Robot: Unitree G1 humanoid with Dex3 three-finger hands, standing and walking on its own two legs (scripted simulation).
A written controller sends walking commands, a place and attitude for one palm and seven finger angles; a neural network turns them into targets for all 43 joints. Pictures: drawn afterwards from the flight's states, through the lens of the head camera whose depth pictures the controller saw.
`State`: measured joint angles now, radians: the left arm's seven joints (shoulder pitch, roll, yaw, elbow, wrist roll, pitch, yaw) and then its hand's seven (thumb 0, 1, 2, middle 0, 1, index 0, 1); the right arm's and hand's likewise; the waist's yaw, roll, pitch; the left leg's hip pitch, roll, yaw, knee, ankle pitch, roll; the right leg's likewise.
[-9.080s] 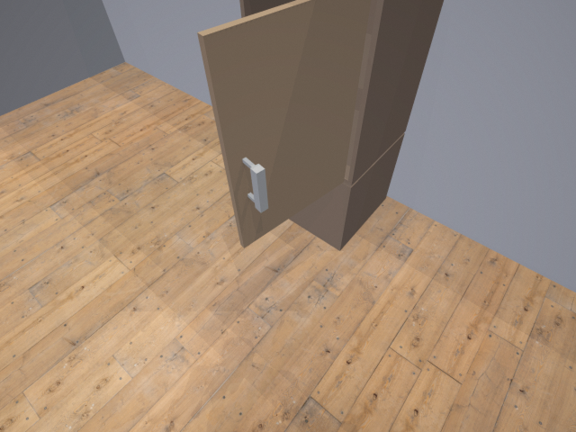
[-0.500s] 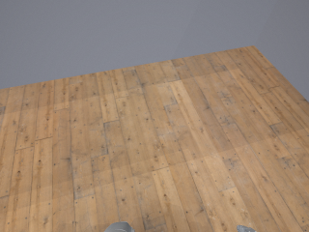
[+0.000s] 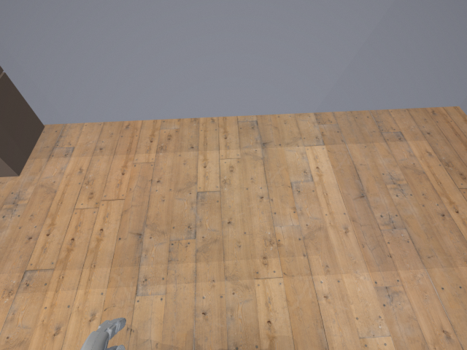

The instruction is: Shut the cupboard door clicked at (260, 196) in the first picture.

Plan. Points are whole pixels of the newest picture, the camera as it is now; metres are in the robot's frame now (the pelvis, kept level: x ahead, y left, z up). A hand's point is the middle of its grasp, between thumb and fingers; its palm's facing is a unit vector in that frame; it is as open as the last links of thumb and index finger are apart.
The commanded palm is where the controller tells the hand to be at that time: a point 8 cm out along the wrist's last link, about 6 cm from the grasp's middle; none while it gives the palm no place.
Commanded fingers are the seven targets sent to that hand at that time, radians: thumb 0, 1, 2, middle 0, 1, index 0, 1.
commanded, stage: walk to a spot facing it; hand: left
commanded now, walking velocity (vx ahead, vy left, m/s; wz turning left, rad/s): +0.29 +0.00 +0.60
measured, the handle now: out of the picture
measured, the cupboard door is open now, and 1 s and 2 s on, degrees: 80 80 80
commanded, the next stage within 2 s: turn to face it in 1.84 s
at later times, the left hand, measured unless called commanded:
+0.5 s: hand out of the picture +0.02 +0.20 -0.18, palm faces +0.40 -0.90 -0.19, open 7.4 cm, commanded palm none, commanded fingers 0.00 0.90 0.90 -0.20 -0.30 -0.20 -0.30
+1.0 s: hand (117, 203) +0.46 +0.32 -0.15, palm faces +0.34 -0.92 -0.20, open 7.3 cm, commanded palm none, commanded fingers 0.00 0.90 0.90 -0.20 -0.30 -0.20 -0.30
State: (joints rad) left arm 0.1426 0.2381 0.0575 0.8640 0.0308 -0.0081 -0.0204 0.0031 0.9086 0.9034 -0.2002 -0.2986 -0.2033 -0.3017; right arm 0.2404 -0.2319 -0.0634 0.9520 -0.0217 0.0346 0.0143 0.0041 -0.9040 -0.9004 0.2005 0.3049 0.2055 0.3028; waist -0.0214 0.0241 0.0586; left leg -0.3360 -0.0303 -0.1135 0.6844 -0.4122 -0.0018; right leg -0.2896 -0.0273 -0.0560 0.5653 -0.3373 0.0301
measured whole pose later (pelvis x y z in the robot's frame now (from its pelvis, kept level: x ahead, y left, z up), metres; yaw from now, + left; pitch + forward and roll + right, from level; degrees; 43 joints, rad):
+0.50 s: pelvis +0.16 +0.06 -0.02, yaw +21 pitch +1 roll +0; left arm 0.42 0.20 0.04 1.07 0.02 -0.01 -0.01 0.01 0.91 0.90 -0.20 -0.30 -0.20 -0.30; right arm 0.03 -0.24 -0.05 0.89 -0.03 -0.05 0.03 0.00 -0.91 -0.90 0.19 0.30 0.20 0.30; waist 0.03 -0.02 0.13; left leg -0.45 -0.01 0.15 0.70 -0.25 0.12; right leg -0.19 -0.17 -0.17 1.10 -0.49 0.06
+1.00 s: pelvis +0.38 +0.10 +0.00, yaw +26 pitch +1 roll +1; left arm 0.05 0.18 0.04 0.90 0.03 -0.05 -0.03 0.00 0.91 0.90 -0.20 -0.30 -0.20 -0.30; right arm 0.45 -0.16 -0.03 1.12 -0.02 -0.05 -0.01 0.00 -0.91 -0.90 0.20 0.30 0.20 0.30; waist -0.07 0.00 0.08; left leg -0.06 -0.01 0.03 0.59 -0.46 0.03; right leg -0.41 -0.04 -0.11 0.60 -0.22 -0.04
